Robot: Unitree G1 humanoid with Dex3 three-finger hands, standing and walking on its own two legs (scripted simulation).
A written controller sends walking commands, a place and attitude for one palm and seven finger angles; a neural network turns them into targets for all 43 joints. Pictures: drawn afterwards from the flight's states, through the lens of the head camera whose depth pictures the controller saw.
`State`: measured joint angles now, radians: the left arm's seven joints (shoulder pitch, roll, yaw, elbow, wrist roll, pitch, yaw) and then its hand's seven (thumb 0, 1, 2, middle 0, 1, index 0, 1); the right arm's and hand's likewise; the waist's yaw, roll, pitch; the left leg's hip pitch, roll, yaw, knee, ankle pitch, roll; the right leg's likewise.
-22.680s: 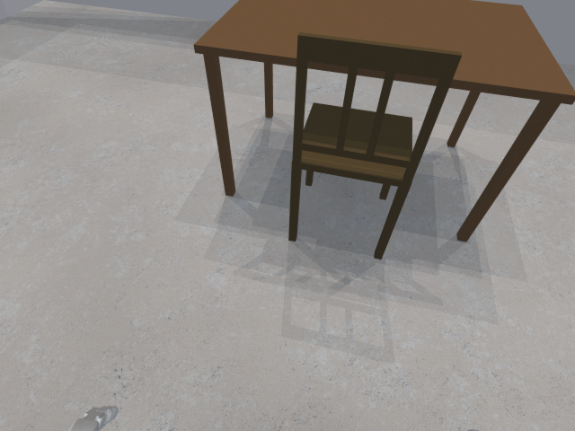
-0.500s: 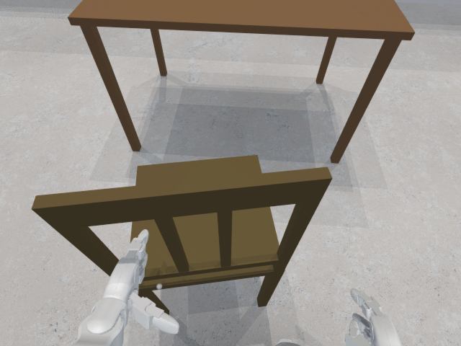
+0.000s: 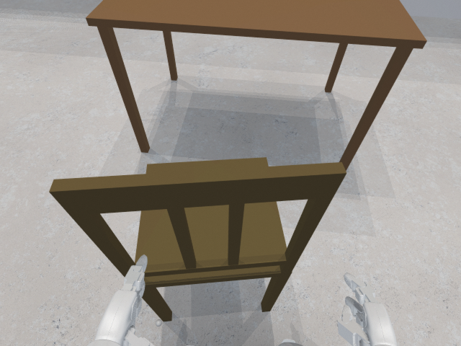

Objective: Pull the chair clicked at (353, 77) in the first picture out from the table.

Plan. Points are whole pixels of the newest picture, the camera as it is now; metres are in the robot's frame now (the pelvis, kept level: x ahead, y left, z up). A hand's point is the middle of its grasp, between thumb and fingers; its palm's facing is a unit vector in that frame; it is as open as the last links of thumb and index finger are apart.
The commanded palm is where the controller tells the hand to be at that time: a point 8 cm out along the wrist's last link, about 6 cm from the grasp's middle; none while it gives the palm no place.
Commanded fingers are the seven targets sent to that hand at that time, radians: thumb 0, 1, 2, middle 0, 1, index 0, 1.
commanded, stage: draw the hand back to the body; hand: left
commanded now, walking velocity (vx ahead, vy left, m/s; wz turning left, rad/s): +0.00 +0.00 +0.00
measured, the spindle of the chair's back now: (184, 240) +0.32 +0.10 -0.04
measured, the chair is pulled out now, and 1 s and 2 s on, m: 0.60 0.60 0.60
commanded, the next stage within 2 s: step back with the hand held close in 1.56 s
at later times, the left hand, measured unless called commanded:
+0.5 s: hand (106, 294) +0.19 +0.17 +0.10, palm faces +0.01 -0.99 -0.11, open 17.3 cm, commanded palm +0.15 +0.23 +0.10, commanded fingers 0.00 -0.30 0.32 -0.04 -0.05 -0.04 -0.05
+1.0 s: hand (31, 247) +0.21 +0.23 +0.17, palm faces +0.38 -0.83 -0.41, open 12.0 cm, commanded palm +0.16 +0.28 +0.20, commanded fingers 0.00 0.61 0.76 -0.16 -0.24 -0.16 -0.24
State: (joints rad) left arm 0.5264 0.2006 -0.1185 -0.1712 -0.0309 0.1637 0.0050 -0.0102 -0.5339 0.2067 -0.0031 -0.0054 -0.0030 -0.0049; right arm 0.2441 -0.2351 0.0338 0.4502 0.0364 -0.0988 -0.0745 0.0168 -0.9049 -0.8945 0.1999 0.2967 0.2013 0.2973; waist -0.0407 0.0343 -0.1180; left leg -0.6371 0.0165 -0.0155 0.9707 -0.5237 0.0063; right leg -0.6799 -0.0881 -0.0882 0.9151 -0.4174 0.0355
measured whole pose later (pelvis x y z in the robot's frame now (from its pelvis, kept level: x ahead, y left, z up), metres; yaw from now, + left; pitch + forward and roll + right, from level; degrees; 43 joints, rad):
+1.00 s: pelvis +0.02 -0.01 +0.05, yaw -1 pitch -1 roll -1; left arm 0.54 0.33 0.24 -0.42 -0.05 -0.02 0.16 0.00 0.27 0.60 -0.12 -0.17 -0.12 -0.17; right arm 0.19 -0.22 0.03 0.60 0.03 -0.12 -0.10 0.02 -0.91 -0.89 0.20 0.30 0.20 0.30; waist 0.05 0.07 -0.01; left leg -0.16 0.03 0.01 0.57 -0.39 -0.01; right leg -0.22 -0.06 -0.09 0.55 -0.29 0.03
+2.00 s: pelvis -0.01 +0.01 +0.05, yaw -5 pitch +0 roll +0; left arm 0.59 0.40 0.39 -0.49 -0.05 -0.13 0.13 0.01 0.89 0.90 -0.21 -0.31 -0.21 -0.31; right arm 0.13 -0.22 -0.03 0.58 0.02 -0.04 -0.07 0.02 -0.91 -0.89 0.20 0.30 0.20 0.30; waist -0.01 0.04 0.09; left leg -0.18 0.02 0.08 0.47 -0.29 0.01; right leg -0.27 -0.06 -0.01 0.46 -0.18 0.05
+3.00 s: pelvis -0.09 +0.00 +0.03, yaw +0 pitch +1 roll -2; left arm 0.55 0.46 0.51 -0.57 -0.01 -0.27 0.17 0.01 0.89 0.90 -0.21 -0.31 -0.21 -0.31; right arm 0.20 -0.18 -0.03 0.63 0.00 -0.16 -0.08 0.02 -0.90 -0.89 0.20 0.30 0.20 0.30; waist -0.02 -0.01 0.06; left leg -0.47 0.04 0.00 0.70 -0.25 0.00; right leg -0.45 0.00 -0.01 0.69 -0.26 0.01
